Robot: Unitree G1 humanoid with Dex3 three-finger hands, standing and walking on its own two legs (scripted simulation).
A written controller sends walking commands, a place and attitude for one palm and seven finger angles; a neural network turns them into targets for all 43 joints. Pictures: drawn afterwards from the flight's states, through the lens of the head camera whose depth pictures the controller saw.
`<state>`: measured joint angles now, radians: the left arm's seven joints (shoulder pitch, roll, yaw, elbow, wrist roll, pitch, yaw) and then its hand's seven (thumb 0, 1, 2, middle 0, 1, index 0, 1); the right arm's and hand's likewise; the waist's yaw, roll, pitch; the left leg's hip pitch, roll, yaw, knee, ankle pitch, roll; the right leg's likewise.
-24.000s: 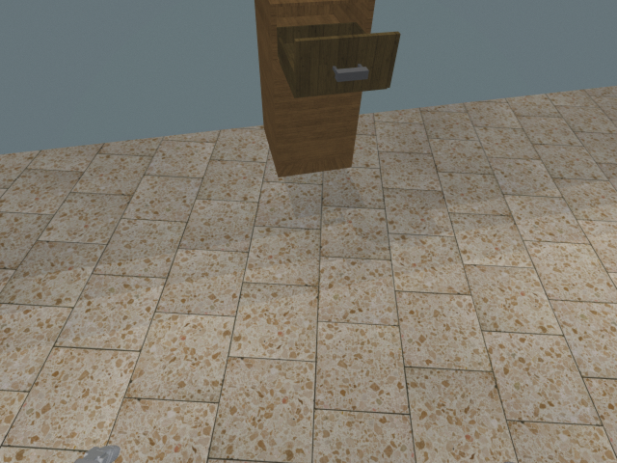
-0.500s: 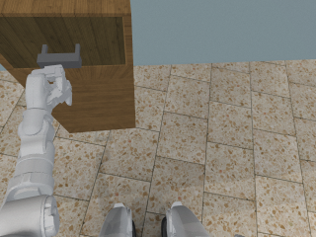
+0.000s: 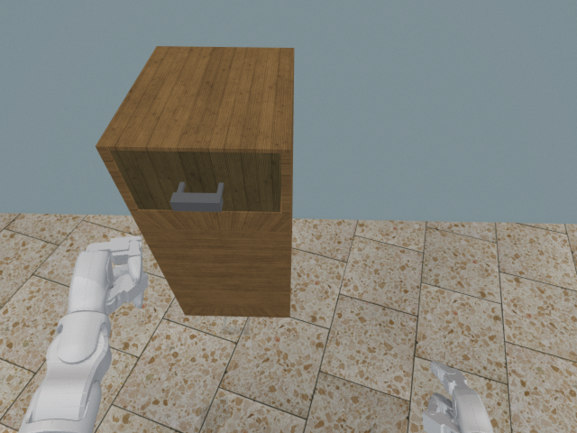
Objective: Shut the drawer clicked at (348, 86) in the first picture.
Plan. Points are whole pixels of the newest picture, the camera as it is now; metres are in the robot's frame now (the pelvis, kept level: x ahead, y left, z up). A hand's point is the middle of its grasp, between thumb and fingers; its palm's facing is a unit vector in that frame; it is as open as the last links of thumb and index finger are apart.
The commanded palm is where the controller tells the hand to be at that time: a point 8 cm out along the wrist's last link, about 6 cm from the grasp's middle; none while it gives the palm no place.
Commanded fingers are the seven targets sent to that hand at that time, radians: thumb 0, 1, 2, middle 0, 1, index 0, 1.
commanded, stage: draw the hand back to the body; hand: left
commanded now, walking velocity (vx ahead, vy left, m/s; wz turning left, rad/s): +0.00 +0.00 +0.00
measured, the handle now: (199, 194) +0.58 +0.22 -0.07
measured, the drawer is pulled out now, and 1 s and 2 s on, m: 0.00 0.00 0.00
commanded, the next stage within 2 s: step back with the hand held close in 0.68 s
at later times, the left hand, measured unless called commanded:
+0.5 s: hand (47, 326) +0.19 +0.23 +0.18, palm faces +0.38 -0.84 -0.39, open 3.3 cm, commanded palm +0.13 +0.27 +0.20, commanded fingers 0.00 0.90 0.90 -1.40 -1.60 -1.40 -1.60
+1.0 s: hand (36, 331) +0.18 +0.23 +0.18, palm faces +0.36 -0.82 -0.45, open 3.3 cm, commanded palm +0.12 +0.27 +0.20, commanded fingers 0.00 0.90 0.90 -1.40 -1.60 -1.40 -1.60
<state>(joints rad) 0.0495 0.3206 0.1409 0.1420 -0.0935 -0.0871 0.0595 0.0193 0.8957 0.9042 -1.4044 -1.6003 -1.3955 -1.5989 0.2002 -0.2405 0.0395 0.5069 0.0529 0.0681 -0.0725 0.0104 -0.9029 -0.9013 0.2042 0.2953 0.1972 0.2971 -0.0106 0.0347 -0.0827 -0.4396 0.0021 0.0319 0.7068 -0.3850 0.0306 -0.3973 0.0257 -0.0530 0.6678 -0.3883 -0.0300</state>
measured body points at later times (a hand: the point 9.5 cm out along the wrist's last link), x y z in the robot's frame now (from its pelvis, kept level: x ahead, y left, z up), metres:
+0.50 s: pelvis +0.00 -0.01 +0.02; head -0.02 -0.04 +0.47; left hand +0.16 +0.27 +0.20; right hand +0.19 -0.22 -0.06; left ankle -0.02 +0.10 -0.72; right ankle -0.03 -0.10 -0.72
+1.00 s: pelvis -0.01 -0.01 +0.02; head -0.02 -0.03 +0.47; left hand +0.15 +0.27 +0.21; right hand +0.16 -0.25 -0.06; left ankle -0.02 +0.10 -0.72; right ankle -0.03 -0.10 -0.72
